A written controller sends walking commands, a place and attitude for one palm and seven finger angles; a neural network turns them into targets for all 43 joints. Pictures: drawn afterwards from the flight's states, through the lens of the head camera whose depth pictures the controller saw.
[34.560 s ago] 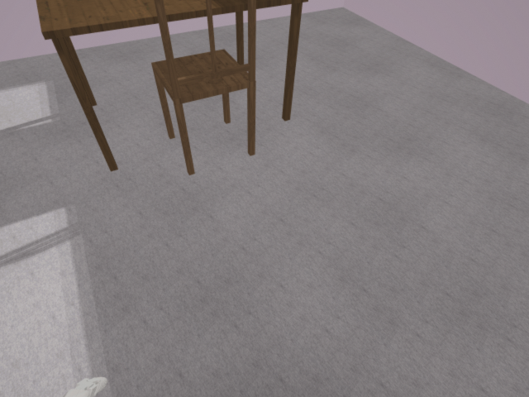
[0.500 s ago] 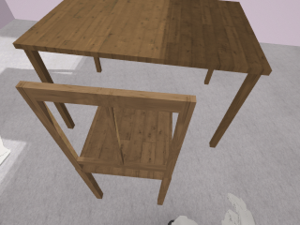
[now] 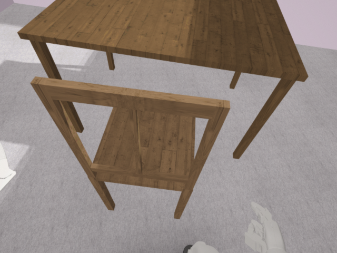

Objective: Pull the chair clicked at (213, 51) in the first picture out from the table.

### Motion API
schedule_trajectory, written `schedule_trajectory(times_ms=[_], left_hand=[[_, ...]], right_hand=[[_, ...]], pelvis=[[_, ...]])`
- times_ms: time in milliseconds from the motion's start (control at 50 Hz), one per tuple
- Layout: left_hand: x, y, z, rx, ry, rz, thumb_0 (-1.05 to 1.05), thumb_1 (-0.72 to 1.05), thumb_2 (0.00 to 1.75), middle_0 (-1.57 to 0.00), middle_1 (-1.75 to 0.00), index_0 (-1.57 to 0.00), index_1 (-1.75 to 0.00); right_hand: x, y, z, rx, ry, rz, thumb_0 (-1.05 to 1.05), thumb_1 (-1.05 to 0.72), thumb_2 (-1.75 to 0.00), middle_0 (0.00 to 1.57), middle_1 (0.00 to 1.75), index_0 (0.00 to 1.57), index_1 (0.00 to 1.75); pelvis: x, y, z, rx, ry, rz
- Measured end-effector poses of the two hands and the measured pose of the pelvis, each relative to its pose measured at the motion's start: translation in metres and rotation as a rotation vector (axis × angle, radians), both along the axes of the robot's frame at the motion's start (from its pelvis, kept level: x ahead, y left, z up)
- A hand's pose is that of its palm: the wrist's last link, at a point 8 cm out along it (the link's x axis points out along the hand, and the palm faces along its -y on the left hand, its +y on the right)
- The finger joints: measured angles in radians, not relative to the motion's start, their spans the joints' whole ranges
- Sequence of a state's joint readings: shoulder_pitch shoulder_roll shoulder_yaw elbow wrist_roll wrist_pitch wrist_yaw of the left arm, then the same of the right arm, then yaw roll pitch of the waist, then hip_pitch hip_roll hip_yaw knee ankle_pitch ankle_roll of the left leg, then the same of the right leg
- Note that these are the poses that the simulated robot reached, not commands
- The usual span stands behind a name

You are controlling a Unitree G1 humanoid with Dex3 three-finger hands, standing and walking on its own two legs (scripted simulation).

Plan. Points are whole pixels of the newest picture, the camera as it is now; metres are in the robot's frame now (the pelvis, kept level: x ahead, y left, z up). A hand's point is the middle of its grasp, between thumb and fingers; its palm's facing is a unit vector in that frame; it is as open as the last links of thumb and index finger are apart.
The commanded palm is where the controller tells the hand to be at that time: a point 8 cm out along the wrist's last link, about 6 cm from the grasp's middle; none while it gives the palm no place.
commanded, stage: step back with the hand held close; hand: left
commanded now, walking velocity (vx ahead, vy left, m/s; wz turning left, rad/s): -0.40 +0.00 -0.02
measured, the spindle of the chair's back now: (137, 146) +0.39 +0.11 -0.03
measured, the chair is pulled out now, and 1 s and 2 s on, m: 0.24 0.24 0.24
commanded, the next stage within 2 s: stop stepping back and stand still in 0.44 s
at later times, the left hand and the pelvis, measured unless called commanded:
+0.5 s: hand out of the picture +0.11 +0.23 +0.19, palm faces +0.38 -0.77 -0.52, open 7.4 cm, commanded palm +0.06 +0.28 +0.19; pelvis -0.09 -0.02 +0.00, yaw -2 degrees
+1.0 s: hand out of the picture +0.01 +0.26 +0.20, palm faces +0.49 -0.78 -0.40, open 7.4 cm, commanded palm -0.04 +0.30 +0.19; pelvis -0.17 +0.00 +0.01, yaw +1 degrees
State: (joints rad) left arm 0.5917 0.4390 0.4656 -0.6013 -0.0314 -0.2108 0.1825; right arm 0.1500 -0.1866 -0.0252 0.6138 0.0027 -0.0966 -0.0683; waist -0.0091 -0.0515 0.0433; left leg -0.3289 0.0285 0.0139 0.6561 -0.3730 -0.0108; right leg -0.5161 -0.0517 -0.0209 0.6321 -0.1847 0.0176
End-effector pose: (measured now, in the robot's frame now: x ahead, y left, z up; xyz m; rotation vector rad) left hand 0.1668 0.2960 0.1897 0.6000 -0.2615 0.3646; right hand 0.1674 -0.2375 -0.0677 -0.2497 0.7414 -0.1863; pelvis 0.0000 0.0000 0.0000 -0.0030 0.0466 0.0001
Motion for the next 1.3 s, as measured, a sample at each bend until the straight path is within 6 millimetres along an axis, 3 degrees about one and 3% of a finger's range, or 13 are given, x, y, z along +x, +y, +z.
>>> schedule_trajectory(times_ms=[120,220,280,400,500,580,740,800,900,980,1120,1220,1300], left_hand=[[-0.014,-0.001,0.015,0.002,-0.045,0.031,0.01,0.89,0.90,-0.21,-0.30,-0.21,-0.30],[-0.020,-0.018,0.006,-0.059,-0.040,-0.019,0.01,0.89,0.90,-0.21,-0.30,-0.21,-0.30],[-0.030,-0.018,-0.001,-0.061,-0.001,-0.054,0.01,0.89,0.90,-0.21,-0.30,-0.21,-0.30],[-0.062,-0.010,-0.001,0.001,0.030,-0.075,0.01,0.89,0.90,-0.21,-0.30,-0.21,-0.30],[-0.096,-0.025,0.020,0.045,-0.050,-0.065,0.01,0.89,0.90,-0.21,-0.30,-0.21,-0.30],[-0.117,-0.032,0.025,0.032,-0.070,-0.071,0.01,0.89,0.90,-0.21,-0.30,-0.21,-0.30],[-0.147,-0.004,-0.016,-0.073,0.027,0.004,0.01,0.89,0.90,-0.21,-0.30,-0.21,-0.30],[-0.161,-0.004,-0.017,-0.103,0.026,0.014,0.01,0.89,0.90,-0.21,-0.30,-0.21,-0.30],[-0.185,-0.010,0.007,-0.059,-0.078,0.001,0.02,0.89,0.90,-0.21,-0.30,-0.21,-0.30],[-0.197,-0.002,0.019,-0.041,-0.136,0.016,0.01,0.89,0.90,-0.21,-0.30,-0.21,-0.30],[-0.198,0.018,0.001,-0.099,-0.055,0.063,0.01,0.89,0.90,-0.21,-0.30,-0.21,-0.30],[-0.209,0.008,-0.009,-0.113,-0.022,0.041,0.01,0.89,0.90,-0.21,-0.30,-0.21,-0.30],[-0.220,0.008,-0.004,-0.124,-0.054,0.003,0.01,0.89,0.90,-0.21,-0.30,-0.21,-0.30]], right_hand=[[-0.012,0.006,-0.002,0.051,-0.023,0.010,0.01,-0.90,-0.89,0.21,0.30,0.20,0.30],[-0.031,0.002,-0.007,0.063,0.009,0.022,0.01,-0.90,-0.89,0.21,0.30,0.20,0.30],[-0.045,-0.003,-0.001,0.029,0.014,0.005,0.01,-0.90,-0.89,0.21,0.30,0.20,0.30],[-0.074,-0.005,0.006,-0.001,-0.032,-0.010,0.01,-0.90,-0.89,0.21,0.30,0.20,0.30],[-0.102,-0.007,-0.003,0.046,-0.058,0.034,0.01,-0.90,-0.89,0.21,0.30,0.20,0.30],[-0.130,-0.013,-0.010,0.065,-0.027,0.015,0.01,-0.90,-0.89,0.21,0.30,0.20,0.30],[-0.183,-0.023,0.003,-0.006,-0.037,-0.068,0.01,-0.90,-0.89,0.21,0.30,0.20,0.30],[-0.198,-0.021,0.010,-0.014,-0.049,-0.072,0.01,-0.90,-0.89,0.21,0.30,0.20,0.30],[-0.208,-0.016,0.007,0.003,-0.053,-0.022,0.01,-0.90,-0.90,0.20,0.30,0.20,0.30],[-0.210,-0.012,0.005,0.003,-0.043,-0.002,0.01,-0.90,-0.89,0.21,0.30,0.20,0.30],[-0.216,0.003,0.010,0.034,-0.088,-0.018,0.01,-0.90,-0.89,0.21,0.30,0.20,0.30],[-0.216,0.012,0.002,0.056,-0.067,0.031,0.01,-0.90,-0.89,0.21,0.30,0.20,0.30],[-0.219,0.017,0.002,0.025,-0.014,0.052,0.01,-0.90,-0.89,0.21,0.30,0.20,0.30]], pelvis=[[-0.002,-0.007,0.003,-0.034,0.002,-0.009],[-0.023,-0.010,0.006,-0.036,-0.012,0.000],[-0.038,-0.006,0.006,-0.012,-0.012,-0.002],[-0.068,-0.009,0.004,-0.018,-0.024,-0.018],[-0.092,-0.018,-0.001,-0.033,-0.037,-0.026],[-0.115,-0.019,0.002,-0.035,-0.055,-0.025],[-0.144,-0.010,0.000,-0.008,-0.075,-0.009],[-0.151,-0.009,0.004,-0.014,-0.094,-0.010],[-0.162,-0.011,0.004,-0.031,-0.115,0.026],[-0.172,-0.006,0.005,-0.033,-0.118,0.014],[-0.187,0.003,0.007,-0.034,-0.134,0.009],[-0.192,0.001,0.001,-0.034,-0.126,0.039],[-0.193,0.009,0.002,-0.036,-0.123,0.029]])
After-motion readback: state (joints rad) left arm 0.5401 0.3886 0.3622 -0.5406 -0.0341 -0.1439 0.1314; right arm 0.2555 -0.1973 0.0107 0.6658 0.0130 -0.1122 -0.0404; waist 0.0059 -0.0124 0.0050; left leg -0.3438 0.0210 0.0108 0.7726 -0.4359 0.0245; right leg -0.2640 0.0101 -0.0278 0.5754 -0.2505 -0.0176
